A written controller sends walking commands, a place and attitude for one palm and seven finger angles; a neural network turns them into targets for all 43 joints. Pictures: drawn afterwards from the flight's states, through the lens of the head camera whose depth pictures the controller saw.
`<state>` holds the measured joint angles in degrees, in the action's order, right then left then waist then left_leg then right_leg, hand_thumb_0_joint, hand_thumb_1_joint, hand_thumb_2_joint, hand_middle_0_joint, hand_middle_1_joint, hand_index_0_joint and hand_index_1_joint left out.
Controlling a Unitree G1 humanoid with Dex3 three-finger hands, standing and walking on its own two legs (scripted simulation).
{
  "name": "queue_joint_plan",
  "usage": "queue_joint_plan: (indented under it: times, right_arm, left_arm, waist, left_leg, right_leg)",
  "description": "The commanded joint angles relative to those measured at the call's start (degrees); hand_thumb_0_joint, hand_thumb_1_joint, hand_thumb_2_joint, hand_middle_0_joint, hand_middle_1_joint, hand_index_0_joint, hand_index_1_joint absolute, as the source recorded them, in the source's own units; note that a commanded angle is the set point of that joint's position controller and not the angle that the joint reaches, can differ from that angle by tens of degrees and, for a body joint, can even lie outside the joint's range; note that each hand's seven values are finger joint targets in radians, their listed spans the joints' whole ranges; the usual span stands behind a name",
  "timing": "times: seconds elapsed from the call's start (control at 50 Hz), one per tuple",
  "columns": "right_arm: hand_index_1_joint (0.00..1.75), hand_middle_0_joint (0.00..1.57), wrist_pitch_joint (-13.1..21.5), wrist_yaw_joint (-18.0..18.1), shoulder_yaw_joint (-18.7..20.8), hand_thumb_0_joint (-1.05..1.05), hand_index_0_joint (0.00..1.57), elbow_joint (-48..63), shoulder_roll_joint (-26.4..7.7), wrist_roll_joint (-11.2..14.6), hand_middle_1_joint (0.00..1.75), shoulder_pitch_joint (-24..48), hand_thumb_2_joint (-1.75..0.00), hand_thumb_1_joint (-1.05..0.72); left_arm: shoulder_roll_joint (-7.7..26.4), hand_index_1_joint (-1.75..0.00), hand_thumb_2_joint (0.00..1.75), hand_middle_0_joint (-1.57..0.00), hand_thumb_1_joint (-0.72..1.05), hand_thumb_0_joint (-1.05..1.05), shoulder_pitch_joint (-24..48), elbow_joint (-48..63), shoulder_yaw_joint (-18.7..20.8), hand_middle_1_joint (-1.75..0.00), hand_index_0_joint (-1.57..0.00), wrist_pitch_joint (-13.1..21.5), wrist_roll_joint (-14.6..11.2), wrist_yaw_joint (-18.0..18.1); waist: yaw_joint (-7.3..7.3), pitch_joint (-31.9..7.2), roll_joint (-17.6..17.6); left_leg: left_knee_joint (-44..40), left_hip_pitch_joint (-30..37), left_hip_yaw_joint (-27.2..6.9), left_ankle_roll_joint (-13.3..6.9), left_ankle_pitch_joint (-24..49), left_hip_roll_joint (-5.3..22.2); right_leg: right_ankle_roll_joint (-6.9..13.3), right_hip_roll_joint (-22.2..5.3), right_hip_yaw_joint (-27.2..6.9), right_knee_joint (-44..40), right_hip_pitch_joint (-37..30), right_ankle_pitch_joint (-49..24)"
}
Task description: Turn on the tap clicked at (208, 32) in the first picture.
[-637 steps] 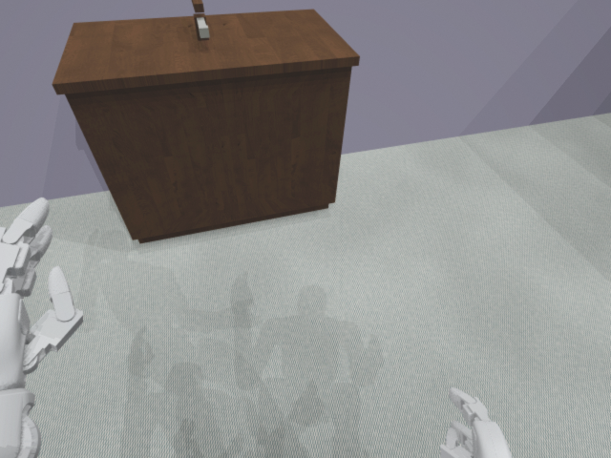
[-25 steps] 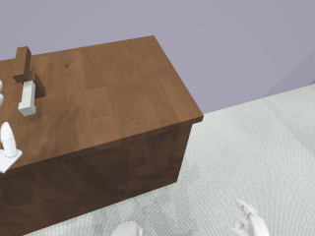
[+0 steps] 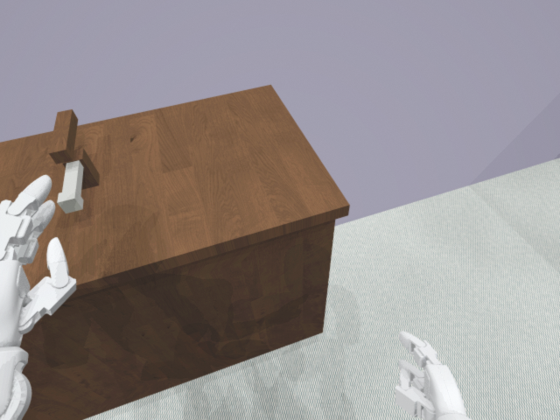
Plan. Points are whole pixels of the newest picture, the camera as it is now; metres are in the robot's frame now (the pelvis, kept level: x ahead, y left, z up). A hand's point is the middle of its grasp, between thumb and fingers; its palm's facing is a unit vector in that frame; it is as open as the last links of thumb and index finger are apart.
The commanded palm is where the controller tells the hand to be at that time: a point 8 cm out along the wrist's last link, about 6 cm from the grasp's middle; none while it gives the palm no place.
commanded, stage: come to a stop and stand still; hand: left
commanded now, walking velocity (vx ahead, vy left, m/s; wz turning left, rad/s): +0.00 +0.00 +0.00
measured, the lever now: (70, 201) +0.44 +0.39 +0.07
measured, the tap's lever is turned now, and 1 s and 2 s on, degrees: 0 0 0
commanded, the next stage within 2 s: look again from close up in 1.06 s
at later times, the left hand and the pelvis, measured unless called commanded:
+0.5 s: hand (23, 328) +0.18 +0.27 +0.16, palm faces +0.33 -0.87 -0.37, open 7.4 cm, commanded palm +0.11 +0.30 +0.18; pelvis -0.05 +0.02 +0.00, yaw -1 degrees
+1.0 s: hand out of the picture +0.19 +0.29 +0.18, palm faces +0.33 -0.86 -0.38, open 7.5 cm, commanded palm +0.13 +0.33 +0.18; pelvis -0.04 +0.06 +0.01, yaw -2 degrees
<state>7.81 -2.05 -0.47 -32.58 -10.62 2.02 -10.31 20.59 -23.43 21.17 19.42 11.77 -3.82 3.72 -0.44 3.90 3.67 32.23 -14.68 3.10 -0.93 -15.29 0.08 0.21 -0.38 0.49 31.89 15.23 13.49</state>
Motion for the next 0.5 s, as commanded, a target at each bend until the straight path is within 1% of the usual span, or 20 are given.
queue_joint_plan:
  times: [0.0, 0.02, 0.04, 0.06, 0.1, 0.12, 0.14, 0.2, 0.24, 0.26, 0.3, 0.32, 0.34, 0.36, 0.38, 0.4, 0.42, 0.44, 0.46, 0.48]
  right_arm:
    - [0.30, 0.20, 1.89, 3.79, 2.07, 0.00, 0.20, 9.41, -6.29, -0.85, 0.30, 5.44, -0.90, -0.90]
    - [0.30, 0.20, 1.94, 4.27, 1.63, 0.00, 0.20, 9.39, -6.10, -1.22, 0.30, 5.91, -0.90, -0.90]
    - [0.30, 0.20, 1.94, 4.70, 1.39, 0.00, 0.20, 9.56, -6.42, -1.61, 0.30, 6.64, -0.90, -0.90]
    - [0.30, 0.20, 2.23, 4.96, 1.28, 0.00, 0.20, 9.34, -6.46, -1.74, 0.30, 6.14, -0.90, -0.90]
    - [0.30, 0.20, 3.12, 4.96, 1.53, 0.00, 0.20, 9.46, -7.13, -1.56, 0.30, 5.03, -0.90, -0.90]
    - [0.30, 0.20, 3.68, 4.79, 1.72, 0.00, 0.20, 9.25, -7.39, -1.49, 0.30, 4.39, -0.90, -0.90]
    - [0.30, 0.20, 4.22, 4.77, 1.69, 0.00, 0.20, 9.22, -7.25, -1.42, 0.30, 4.66, -0.90, -0.90]
    - [0.30, 0.20, 4.79, 4.23, 2.45, 0.00, 0.20, 8.04, -8.12, -1.66, 0.30, 2.60, -0.90, -0.90]
    - [0.30, 0.20, 4.49, 3.91, 2.54, 0.00, 0.20, 7.88, -8.04, -1.55, 0.30, 2.08, -0.90, -0.90]
    - [0.30, 0.20, 4.05, 3.82, 2.49, 0.00, 0.20, 8.00, -8.19, -1.51, 0.30, 1.76, -0.90, -0.90]
    - [0.30, 0.20, 3.14, 3.74, 2.68, 0.00, 0.20, 8.01, -8.48, -1.33, 0.30, 1.28, -0.90, -0.90]
    - [0.30, 0.20, 2.61, 3.75, 2.51, 0.00, 0.20, 7.96, -8.31, -1.33, 0.30, 1.24, -0.90, -0.90]
    - [0.30, 0.20, 2.40, 3.72, 2.62, 0.00, 0.20, 7.99, -8.25, -1.28, 0.30, 1.53, -0.90, -0.90]
    - [0.30, 0.20, 2.12, 3.74, 2.40, 0.00, 0.20, 7.94, -8.05, -1.41, 0.30, 1.55, -0.90, -0.90]
    - [0.30, 0.20, 2.05, 3.77, 2.47, 0.00, 0.20, 8.01, -8.03, -1.49, 0.30, 1.75, -0.90, -0.90]
    - [0.30, 0.20, 2.09, 3.75, 2.57, 0.00, 0.20, 8.40, -8.27, -1.59, 0.30, 2.33, -0.90, -0.90]
    - [0.30, 0.20, 2.12, 3.74, 2.60, 0.00, 0.20, 8.67, -8.35, -1.56, 0.30, 2.88, -0.90, -0.90]
    - [0.30, 0.20, 2.41, 3.79, 2.50, 0.00, 0.20, 9.62, -8.09, -1.24, 0.30, 4.24, -0.90, -0.90]
    - [0.30, 0.20, 2.61, 3.60, 3.15, 0.00, 0.20, 10.04, -7.76, -1.45, 0.30, 4.16, -0.90, -0.90]
    - [0.30, 0.20, 2.59, 3.10, 3.26, 0.00, 0.20, 9.92, -7.12, -1.56, 0.30, 3.82, -0.90, -0.90]
  left_arm:
    - [14.05, -0.30, 0.90, -0.20, 0.90, 0.00, 4.60, 14.63, 12.20, -0.30, -0.20, 3.57, -0.42, 2.45]
    - [14.15, -0.30, 0.90, -0.20, 0.90, 0.00, 6.86, 16.94, 11.74, -0.30, -0.20, 4.05, -0.10, 2.58]
    - [16.27, -0.30, 0.90, -0.20, 0.90, 0.00, 11.79, 21.33, 12.36, -0.30, -0.20, 4.71, 0.43, 2.75]
    - [14.31, -0.30, 0.90, -0.20, 0.90, 0.00, 12.65, 19.52, 10.69, -0.30, -0.20, 5.05, 0.81, 2.80]
    - [12.06, -0.30, 0.90, -0.20, 0.90, 0.00, 14.64, 17.83, 8.29, -0.30, -0.20, 5.29, 1.91, 2.88]
    - [10.69, -0.30, 0.90, -0.20, 0.90, 0.00, 16.40, 17.58, 6.68, -0.30, -0.20, 5.43, 2.33, 2.87]
    - [10.16, -0.30, 0.90, -0.20, 0.90, 0.00, 17.75, 17.92, 5.80, -0.30, -0.20, 5.64, 2.23, 2.77]
    - [8.36, -0.30, 0.90, -0.20, 0.90, 0.00, 15.93, 14.88, 3.80, -0.30, -0.20, 5.29, 2.66, 2.80]
    - [7.25, -0.30, 0.90, -0.20, 0.90, 0.00, 10.57, 10.82, 3.55, -0.30, -0.20, 4.53, 2.47, 2.40]
    - [6.81, -0.30, 0.90, -0.20, 0.90, 0.00, 8.85, 9.54, 3.19, -0.30, -0.20, 4.14, 2.47, 2.14]
    - [7.51, -0.30, 0.90, -0.20, 0.90, 0.00, 6.76, 8.76, 3.89, -0.30, -0.20, 3.62, 2.27, 1.81]
    - [8.32, -0.30, 0.90, -0.20, 0.90, 0.00, 6.19, 8.63, 4.65, -0.30, -0.20, 3.35, 2.12, 1.70]
    - [9.32, -0.30, 0.90, -0.20, 0.90, 0.00, 6.82, 9.88, 5.72, -0.30, -0.20, 3.37, 1.95, 1.57]
    - [9.68, -0.30, 0.90, -0.20, 0.90, 0.00, 7.55, 10.58, 6.01, -0.30, -0.20, 3.53, 1.90, 1.49]
    - [10.03, -0.30, 0.90, -0.20, 0.90, 0.00, 8.13, 11.88, 6.71, -0.30, -0.20, 3.75, 1.94, 1.45]
    - [10.67, -0.30, 0.90, -0.20, 0.90, 0.00, 8.99, 13.42, 7.61, -0.30, -0.20, 3.94, 1.97, 1.47]
    - [11.07, -0.30, 0.90, -0.20, 0.90, 0.00, 9.78, 15.04, 8.34, -0.30, -0.20, 4.07, 2.20, 1.50]
    - [12.46, -0.30, 0.90, -0.20, 0.90, 0.00, 11.73, 18.38, 9.29, -0.30, -0.20, 4.11, 2.46, 1.48]
    - [11.69, -0.30, 0.90, -0.20, 0.90, 0.00, 12.41, 18.82, 9.32, -0.30, -0.20, 4.25, 3.06, 1.42]
    - [11.44, -0.30, 0.90, -0.20, 0.90, 0.00, 11.62, 18.48, 9.25, -0.30, -0.20, 4.31, 3.06, 1.27]
  waist:
    - [1.59, -7.09, -9.93]
    - [1.58, -6.03, -4.39]
    - [1.64, -5.07, 1.51]
    - [1.67, -4.11, 3.28]
    - [1.92, -2.88, 4.96]
    - [1.87, -2.98, 4.47]
    - [1.64, -2.97, 3.90]
    - [1.48, -6.36, 1.02]
    - [1.65, -5.96, -0.74]
    - [1.64, -4.78, -2.76]
    - [1.55, -2.81, -6.39]
    - [1.39, -2.34, -8.07]
    - [0.99, -2.22, -7.65]
    - [0.56, -3.00, -7.92]
    - [0.53, -3.76, -5.47]
    - [0.82, -3.72, -2.31]
    - [1.17, -4.19, 2.30]
    - [1.83, -3.93, 10.77]
    - [2.25, -3.51, 13.93]
    - [2.37, -3.28, 12.42]
  left_leg:
    - [-5.71, 4.00, -2.48, -0.34, -1.82, 0.09]
    - [-7.31, 5.04, -3.10, -0.76, -2.63, 1.04]
    - [-9.91, 4.21, -4.51, -1.12, -5.00, 2.45]
    - [-12.18, 0.71, -5.79, -1.76, -10.82, 3.63]
    - [-13.68, -5.17, -5.74, -2.44, -18.65, 3.80]
    - [-13.02, -5.89, -5.14, -2.39, -19.19, 3.15]
    - [-12.66, -3.81, -5.00, -1.99, -17.42, 2.80]
    - [-9.95, 0.86, -2.92, -1.23, -10.08, 1.38]
    - [-9.90, 1.17, -2.78, -0.66, -11.40, 0.81]
    - [-9.47, -0.20, -2.91, -0.44, -13.63, 0.58]
    - [-5.45, 0.42, -2.17, 0.36, -13.12, -0.79]
    - [-3.45, 1.10, -1.77, 0.70, -11.99, -1.23]
    - [-3.32, 3.38, -1.82, 0.98, -9.37, -1.34]
    - [-4.63, 2.79, -2.80, 0.84, -9.77, -0.79]
    - [-7.77, 1.84, -4.33, 0.60, -10.58, 0.22]
    - [-12.80, -2.10, -7.39, -0.08, -15.51, 2.14]
    - [-19.02, -8.57, -10.56, -1.18, -22.94, 4.80]
    - [-26.81, -15.44, -14.09, -2.41, -31.44, 8.11]
    - [-29.11, -20.26, -15.45, -3.66, -33.63, 10.05]
    - [-28.51, -20.81, -14.75, -3.99, -31.51, 10.16]
  right_leg:
    - [3.89, -8.70, -11.09, -14.25, 3.07, 7.25]
    - [3.26, -7.28, -10.57, -14.55, 4.98, 11.55]
    - [2.81, -5.70, -9.38, -13.54, 5.15, 13.80]
    - [2.29, -4.24, -8.44, -13.20, 3.57, 16.25]
    - [1.66, -2.25, -8.01, -12.65, -0.60, 17.65]
    - [1.68, -1.86, -8.13, -12.82, -1.62, 17.67]
    - [1.82, -1.72, -7.90, -13.64, -0.42, 16.77]
    - [1.35, -1.02, -6.79, -13.91, -2.18, 11.43]
    - [1.12, -0.97, -6.80, -15.67, -1.22, 14.02]
    - [1.05, -1.22, -6.89, -16.69, -0.01, 17.16]
    - [1.85, -2.40, -8.25, -19.20, 5.14, 22.21]
    - [2.11, -3.04, -7.87, -19.41, 7.30, 23.37]
    - [2.23, -2.72, -7.41, -18.99, 9.28, 22.62]
    - [1.61, -2.29, -5.61, -16.81, 7.86, 21.19]
    - [0.90, -0.89, -4.04, -13.29, 5.71, 18.64]
    - [-0.04, 1.00, -2.71, -9.42, 1.82, 16.92]
    - [-0.76, 3.03, -0.65, -1.75, -4.46, 13.74]
    - [-1.45, 5.41, 1.45, 10.07, -9.38, 11.37]
    - [-1.26, 6.19, 2.10, 16.77, -12.06, 9.28]
    - [-0.98, 5.79, 1.98, 17.08, -12.75, 8.47]
